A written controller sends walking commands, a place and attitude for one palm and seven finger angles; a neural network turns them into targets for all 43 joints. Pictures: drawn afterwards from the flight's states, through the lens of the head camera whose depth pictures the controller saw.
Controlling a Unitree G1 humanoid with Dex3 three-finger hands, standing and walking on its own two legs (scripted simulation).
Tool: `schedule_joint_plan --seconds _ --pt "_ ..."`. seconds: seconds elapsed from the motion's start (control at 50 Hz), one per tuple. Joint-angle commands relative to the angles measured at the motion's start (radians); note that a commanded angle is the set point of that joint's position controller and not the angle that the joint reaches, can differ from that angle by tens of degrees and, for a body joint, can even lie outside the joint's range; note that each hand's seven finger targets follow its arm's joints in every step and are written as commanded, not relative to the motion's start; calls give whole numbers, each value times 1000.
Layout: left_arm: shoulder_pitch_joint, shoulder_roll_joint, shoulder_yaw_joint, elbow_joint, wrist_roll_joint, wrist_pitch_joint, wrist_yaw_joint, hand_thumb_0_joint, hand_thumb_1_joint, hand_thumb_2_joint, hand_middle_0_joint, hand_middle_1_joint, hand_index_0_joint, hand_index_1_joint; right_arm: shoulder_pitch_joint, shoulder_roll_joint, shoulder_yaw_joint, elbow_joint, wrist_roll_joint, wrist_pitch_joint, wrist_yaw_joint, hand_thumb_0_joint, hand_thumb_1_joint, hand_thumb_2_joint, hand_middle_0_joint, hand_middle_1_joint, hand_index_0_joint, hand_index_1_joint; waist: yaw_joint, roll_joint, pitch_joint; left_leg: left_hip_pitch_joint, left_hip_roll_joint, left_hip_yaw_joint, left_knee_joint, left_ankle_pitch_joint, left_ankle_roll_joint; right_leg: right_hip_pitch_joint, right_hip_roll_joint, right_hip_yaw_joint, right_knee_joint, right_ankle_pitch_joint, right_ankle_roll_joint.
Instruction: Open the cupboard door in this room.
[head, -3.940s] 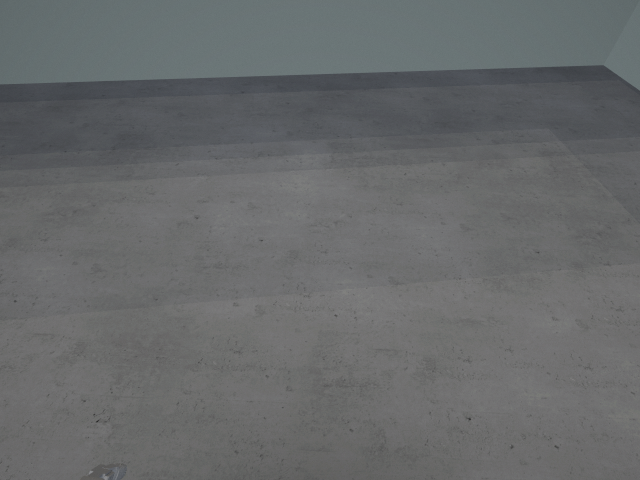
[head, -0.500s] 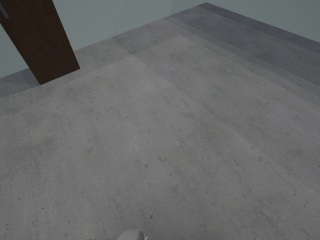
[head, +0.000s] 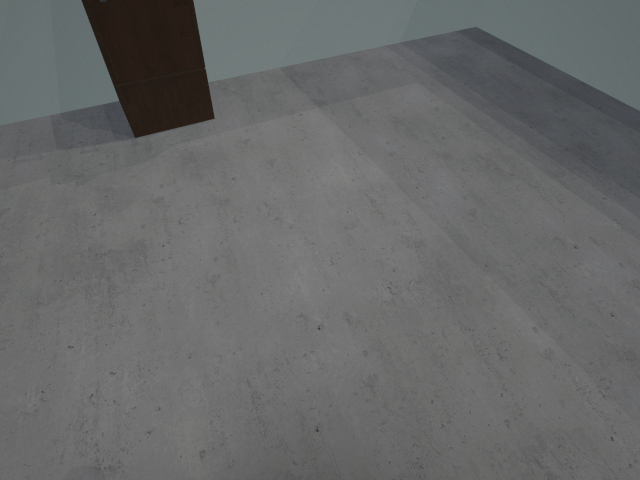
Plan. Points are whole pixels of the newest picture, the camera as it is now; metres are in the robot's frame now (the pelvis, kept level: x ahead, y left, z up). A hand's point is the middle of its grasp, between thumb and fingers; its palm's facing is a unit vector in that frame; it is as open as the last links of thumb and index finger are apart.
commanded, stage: turn or walk to find it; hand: left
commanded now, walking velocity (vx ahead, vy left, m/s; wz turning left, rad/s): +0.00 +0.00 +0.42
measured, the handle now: out of the picture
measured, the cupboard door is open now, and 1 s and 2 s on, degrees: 0 0 0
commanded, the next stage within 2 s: stand and wait in 0.18 s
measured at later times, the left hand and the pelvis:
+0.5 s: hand out of the picture -0.05 +0.22 -0.19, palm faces +0.17 -0.97 -0.20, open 7.3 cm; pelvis -0.04 +0.02 -0.01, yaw +7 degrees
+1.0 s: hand out of the picture -0.09 +0.21 -0.17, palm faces +0.32 -0.92 -0.22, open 7.3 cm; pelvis -0.08 +0.02 -0.01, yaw +18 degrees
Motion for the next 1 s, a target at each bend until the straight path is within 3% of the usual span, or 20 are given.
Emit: schedule_joint_plan --seconds 0.0,0.04,0.08,0.1,0.18,0.28,0.34,0.36,0.38,0.42,0.5,0.58,0.68,0.7,0.72,0.74,0.76,0.82,0.92,0.98 --pt "52 44 8 -48 -1 -34 12 0 900 900 -200 -300 -200 -300 41 -207 -57 -33 -4 4 -4 0 -900 -900 200 300 200 300 -11 155 -55 18 232 -243 -113 326 106 36 18 -17 -170 94 -3" --pt "94 69 15 -44 2 -46 17 0 900 900 -200 -300 -200 -300 21 -188 -57 -44 3 6 4 0 -900 -900 200 300 200 300 17 109 -53 -87 176 -223 -43 199 52 159 -12 6 -355 239 -11" --pt "86 175 34 -61 15 -54 23 0 900 900 -200 -300 -200 -300 16 -109 -44 -81 9 11 17 0 -900 -900 200 300 200 300 13 -172 -33 -253 -5 -54 175 -119 -40 187 -280 259 -476 257 -130" --pt "89 194 48 -80 14 -59 24 0 900 900 -200 -300 -200 -300 -28 -131 -53 -101 -3 27 17 0 -900 -900 200 300 200 300 48 -290 -17 -285 -1 -63 363 -287 -47 121 -354 326 -527 282 -211" --pt "-19 134 37 -120 18 -62 26 0 900 900 -200 -300 -200 -300 36 -125 -65 -61 -2 41 28 0 -900 -900 200 300 200 300 -19 -100 -4 -289 33 -68 627 -219 -69 85 -256 97 -442 468 -195" --pt "27 156 43 -90 23 -58 25 0 900 900 -200 -300 -200 -300 25 -86 -46 -61 1 30 24 0 -900 -900 200 300 200 300 16 -157 -12 -177 38 0 326 -221 -76 97 -244 62 -397 494 -194" --pt "1 145 38 -71 8 -50 23 0 900 900 -200 -300 -200 -300 133 -87 -38 -18 -1 12 19 0 -900 -900 200 300 200 300 -31 -107 -57 33 35 21 18 18 -70 36 -189 12 -294 384 -120" --pt "15 108 29 -77 0 -42 20 0 900 900 -200 -300 -200 -300 160 -135 -41 -9 -4 0 17 0 -900 -900 200 300 200 300 -33 37 -79 106 106 -78 -64 118 -49 -24 -125 -30 -191 281 -71" --pt "41 48 19 -90 -6 -36 16 0 900 900 -200 -300 -200 -300 161 -207 -52 -15 -11 -9 11 0 -900 -900 200 300 200 300 -18 253 -84 103 277 -279 -122 246 23 -91 -42 -68 -101 89 -19" --pt "-30 39 8 -80 1 -23 20 0 900 900 -200 -300 -200 -300 130 -215 -51 -9 -14 -14 -7 0 -900 -900 200 300 200 300 -39 303 -33 -24 331 -353 -229 165 110 -80 -14 -2 91 -108 -16" --pt "-13 26 0 -32 0 -27 5 0 900 900 -200 -300 -200 -300 75 -181 -34 1 -10 -15 -19 0 -900 -900 200 300 200 300 -12 182 -23 22 272 -240 -174 347 123 -79 -17 21 75 -37 -18" --pt "-13 23 3 -34 -4 -31 8 0 900 900 -200 -300 -200 -300 104 -198 -48 16 -9 -7 -15 0 -900 -900 200 300 200 300 -25 148 -65 82 254 -252 -139 429 126 -47 11 -1 -49 -5 -11" --pt "67 46 15 -28 -4 -45 20 0 900 900 -200 -300 -200 -300 73 -186 -55 -10 -1 5 -1 0 -900 -900 200 300 200 300 12 119 -74 -60 188 -247 -69 238 64 143 5 -3 -339 202 -19" --pt "74 82 21 -31 3 -51 25 0 900 900 -200 -300 -200 -300 70 -153 -53 -23 5 6 5 0 -900 -900 200 300 200 300 12 24 -66 -155 127 -192 9 127 18 207 -85 84 -413 236 -44" --pt "61 143 34 -42 10 -53 28 0 900 900 -200 -300 -200 -300 69 -109 -45 -46 7 9 13 0 -900 -900 200 300 200 300 4 -143 -40 -266 22 -90 115 -51 -34 221 -235 219 -465 230 -113" --pt "65 175 49 -62 12 -55 29 0 900 900 -200 -300 -200 -300 26 -121 -52 -71 -4 27 14 0 -900 -900 200 300 200 300 39 -278 -13 -298 -7 -49 318 -253 -54 147 -349 308 -529 234 -204" --pt "50 155 46 -76 11 -54 30 0 900 900 -200 -300 -200 -300 7 -151 -65 -72 -10 39 15 0 -900 -900 200 300 200 300 35 -232 18 -308 17 -92 483 -283 -49 73 -351 292 -538 250 -231" --pt "-56 128 38 -116 15 -59 26 0 900 900 -200 -300 -200 -300 66 -124 -71 -46 -5 47 29 0 -900 -900 200 300 200 300 -30 -105 35 -309 41 -71 670 -199 -69 39 -262 96 -468 376 -196" --pt "6 170 53 -112 22 -58 23 0 900 900 -200 -300 -200 -300 -5 -105 -58 -87 -1 38 34 0 -900 -900 200 300 200 300 20 -152 -6 -241 44 2 422 -237 -88 117 -264 39 -394 523 -195" --pt "-1 194 64 -114 20 -52 20 0 900 900 -200 -300 -200 -300 33 -109 -54 -91 1 26 32 0 -900 -900 200 300 200 300 4 -163 -58 -150 32 41 220 -165 -84 149 -264 -2 -305 581 -165"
